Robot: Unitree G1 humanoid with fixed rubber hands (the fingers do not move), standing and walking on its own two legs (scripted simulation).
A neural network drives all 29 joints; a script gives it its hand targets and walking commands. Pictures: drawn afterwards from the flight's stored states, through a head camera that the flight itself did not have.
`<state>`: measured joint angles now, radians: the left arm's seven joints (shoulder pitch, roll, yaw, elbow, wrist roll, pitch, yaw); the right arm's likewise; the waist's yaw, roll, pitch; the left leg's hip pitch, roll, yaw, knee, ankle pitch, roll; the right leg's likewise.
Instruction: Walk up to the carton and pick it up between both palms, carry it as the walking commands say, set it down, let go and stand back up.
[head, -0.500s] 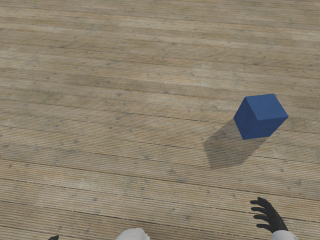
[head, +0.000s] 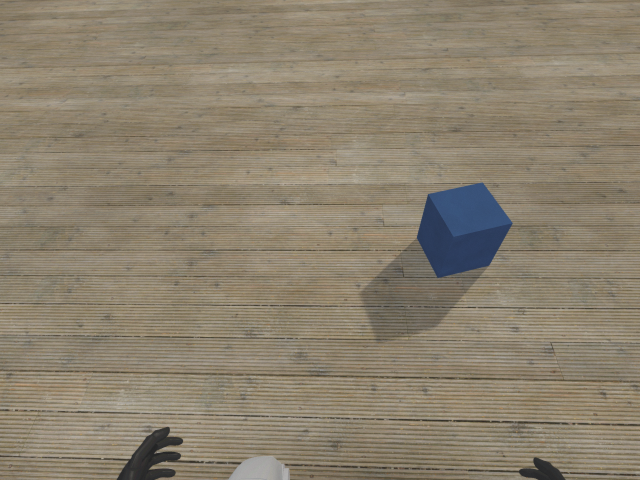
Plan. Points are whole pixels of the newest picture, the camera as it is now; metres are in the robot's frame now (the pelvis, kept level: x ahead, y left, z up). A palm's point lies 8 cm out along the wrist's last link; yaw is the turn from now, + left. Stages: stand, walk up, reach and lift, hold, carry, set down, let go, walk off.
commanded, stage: walk up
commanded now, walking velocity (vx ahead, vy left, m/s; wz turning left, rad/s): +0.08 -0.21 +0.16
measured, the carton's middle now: (459, 231) +0.98 -0.46 -0.64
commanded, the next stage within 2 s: none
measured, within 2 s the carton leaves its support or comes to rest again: neither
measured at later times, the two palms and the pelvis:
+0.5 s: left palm out of the picture +0.09 +0.15 -0.11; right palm out of the picture +0.05 -0.37 -0.09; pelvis -0.02 -0.10 +0.01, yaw +3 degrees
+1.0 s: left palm out of the picture -0.01 +0.00 -0.14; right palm out of the picture +0.12 -0.48 -0.10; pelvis -0.01 -0.25 +0.00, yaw +11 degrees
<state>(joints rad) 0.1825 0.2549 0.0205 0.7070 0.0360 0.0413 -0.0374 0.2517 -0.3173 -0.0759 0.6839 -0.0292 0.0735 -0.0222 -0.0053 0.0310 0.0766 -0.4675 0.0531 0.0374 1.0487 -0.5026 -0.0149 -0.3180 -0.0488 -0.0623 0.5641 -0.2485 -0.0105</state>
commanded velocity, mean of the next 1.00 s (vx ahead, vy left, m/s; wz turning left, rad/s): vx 0.04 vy -0.22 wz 0.15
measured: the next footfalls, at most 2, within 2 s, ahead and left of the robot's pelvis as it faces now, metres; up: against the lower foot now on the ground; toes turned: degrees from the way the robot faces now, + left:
left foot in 0.18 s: +0.03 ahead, +0.05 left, +0.00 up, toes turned +7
right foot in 0.58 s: +0.02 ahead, -0.26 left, +0.00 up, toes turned -2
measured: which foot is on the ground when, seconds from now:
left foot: up 0.00-0.16, down 0.18-0.58, up 0.60-0.88, down 0.90-1.00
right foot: down 0.00-0.18, up 0.20-0.56, down 0.58-0.90, up 0.92-1.00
